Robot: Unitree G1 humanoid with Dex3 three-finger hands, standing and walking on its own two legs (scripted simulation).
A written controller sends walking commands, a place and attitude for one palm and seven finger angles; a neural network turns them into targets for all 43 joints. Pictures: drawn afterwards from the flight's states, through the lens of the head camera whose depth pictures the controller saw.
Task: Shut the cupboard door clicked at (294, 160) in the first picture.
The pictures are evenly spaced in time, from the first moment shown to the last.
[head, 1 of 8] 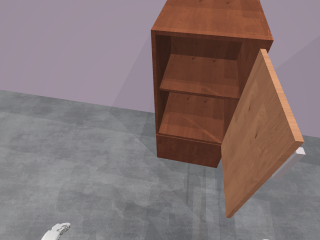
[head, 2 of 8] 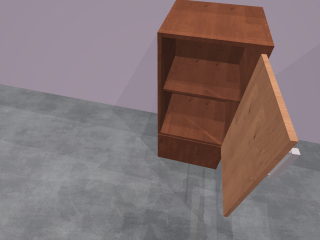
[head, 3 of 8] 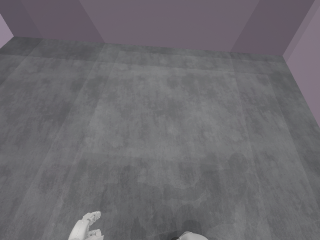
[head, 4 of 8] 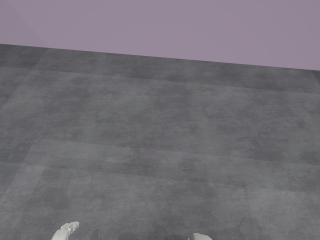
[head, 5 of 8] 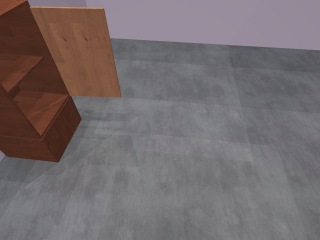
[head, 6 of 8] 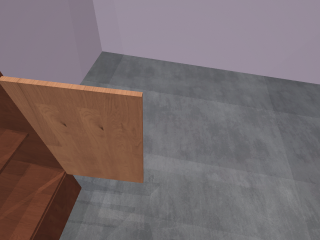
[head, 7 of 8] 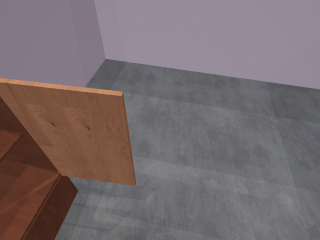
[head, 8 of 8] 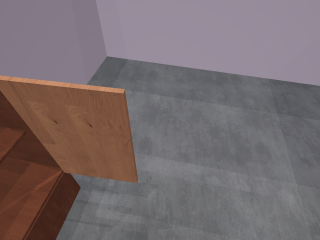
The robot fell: no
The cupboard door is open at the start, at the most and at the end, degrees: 94 94 94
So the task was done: no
